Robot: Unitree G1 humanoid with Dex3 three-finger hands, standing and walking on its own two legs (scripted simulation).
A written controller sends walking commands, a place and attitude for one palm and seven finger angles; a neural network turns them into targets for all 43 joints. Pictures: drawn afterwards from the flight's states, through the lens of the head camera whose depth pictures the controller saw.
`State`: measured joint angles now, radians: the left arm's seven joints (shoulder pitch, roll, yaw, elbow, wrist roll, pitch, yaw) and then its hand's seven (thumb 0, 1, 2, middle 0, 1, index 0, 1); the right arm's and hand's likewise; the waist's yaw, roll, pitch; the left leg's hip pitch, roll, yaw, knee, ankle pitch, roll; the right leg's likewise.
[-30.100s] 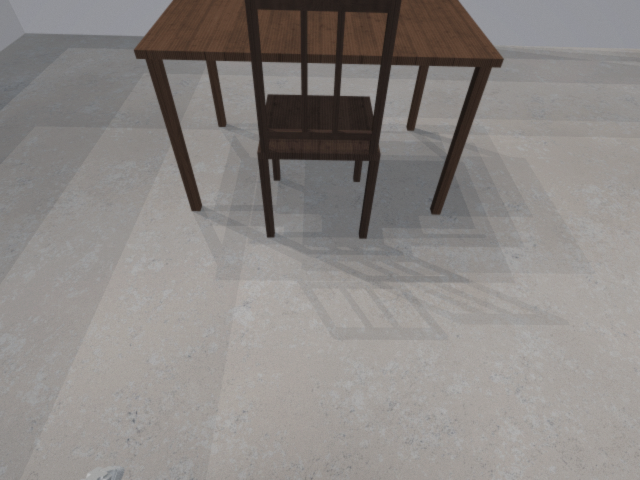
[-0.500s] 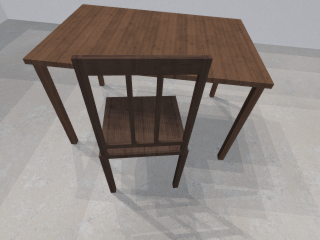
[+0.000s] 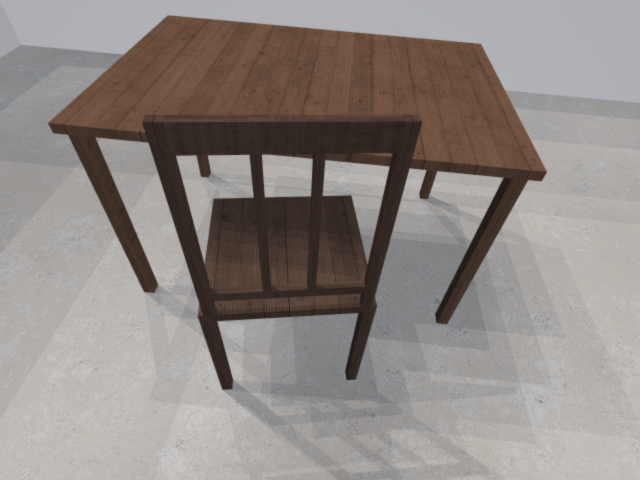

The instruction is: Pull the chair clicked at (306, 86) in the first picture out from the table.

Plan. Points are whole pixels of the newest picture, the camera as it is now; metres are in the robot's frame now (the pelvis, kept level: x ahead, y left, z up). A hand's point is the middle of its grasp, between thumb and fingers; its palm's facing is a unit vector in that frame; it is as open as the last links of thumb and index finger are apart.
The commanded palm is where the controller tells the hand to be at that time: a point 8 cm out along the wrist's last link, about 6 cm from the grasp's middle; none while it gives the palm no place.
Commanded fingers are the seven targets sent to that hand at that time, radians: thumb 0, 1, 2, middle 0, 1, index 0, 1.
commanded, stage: look again from close up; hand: left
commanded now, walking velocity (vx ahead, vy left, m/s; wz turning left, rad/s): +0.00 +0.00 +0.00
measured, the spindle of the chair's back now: (262, 232) +0.56 +0.14 -0.07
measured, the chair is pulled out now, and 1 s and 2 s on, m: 0.14 0.14 0.14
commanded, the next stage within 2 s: none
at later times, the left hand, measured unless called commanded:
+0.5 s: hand out of the picture -0.04 +0.13 -0.18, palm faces +0.03 -0.99 -0.14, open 7.4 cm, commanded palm none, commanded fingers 0.00 0.90 0.90 -0.20 -0.30 -0.20 -0.30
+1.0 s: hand out of the picture -0.04 +0.12 -0.18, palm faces +0.03 -0.99 -0.14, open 7.4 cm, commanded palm none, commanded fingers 0.00 0.90 0.90 -0.20 -0.30 -0.20 -0.30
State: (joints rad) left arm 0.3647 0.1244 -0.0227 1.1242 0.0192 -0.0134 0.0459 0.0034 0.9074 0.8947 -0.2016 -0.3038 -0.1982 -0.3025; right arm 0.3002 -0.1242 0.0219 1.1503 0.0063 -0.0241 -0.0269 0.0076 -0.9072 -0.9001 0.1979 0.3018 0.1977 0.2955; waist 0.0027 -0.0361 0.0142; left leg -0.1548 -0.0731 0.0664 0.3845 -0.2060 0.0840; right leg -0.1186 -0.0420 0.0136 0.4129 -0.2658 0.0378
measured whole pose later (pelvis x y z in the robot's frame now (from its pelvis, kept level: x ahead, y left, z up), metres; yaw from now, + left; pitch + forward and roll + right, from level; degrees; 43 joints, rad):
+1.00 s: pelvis +0.00 -0.02 +0.00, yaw +0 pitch -1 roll +0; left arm 0.38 0.12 -0.02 1.12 0.02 -0.03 0.04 0.00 0.91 0.89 -0.20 -0.30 -0.20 -0.30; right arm 0.31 -0.12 0.02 1.15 0.01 -0.02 -0.03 0.01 -0.91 -0.90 0.20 0.30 0.20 0.30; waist 0.00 -0.03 0.01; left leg -0.17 -0.04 0.05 0.39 -0.20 0.05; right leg -0.13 -0.01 0.00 0.41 -0.26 0.00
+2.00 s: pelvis +0.01 -0.04 +0.00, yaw +1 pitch -1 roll +1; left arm 0.37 0.12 -0.02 1.13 0.02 -0.03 0.04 0.00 0.91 0.89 -0.20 -0.30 -0.20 -0.30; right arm 0.30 -0.12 0.02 1.15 0.00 -0.02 -0.03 0.01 -0.91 -0.90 0.20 0.30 0.20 0.30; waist 0.01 -0.02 0.02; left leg -0.16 -0.03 0.04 0.39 -0.21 0.03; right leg -0.11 0.00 -0.01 0.41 -0.28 -0.02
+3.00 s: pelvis +0.02 -0.06 +0.00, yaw +1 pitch -1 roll +1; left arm 0.37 0.12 -0.02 1.12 0.02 -0.04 0.04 0.00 0.91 0.89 -0.20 -0.30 -0.20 -0.30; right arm 0.28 -0.14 0.02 1.15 0.00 -0.01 -0.04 0.01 -0.92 -0.90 0.20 0.30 0.20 0.30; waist 0.01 -0.02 0.02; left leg -0.15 0.00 0.02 0.39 -0.23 -0.01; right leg -0.10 0.03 -0.03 0.40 -0.29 -0.05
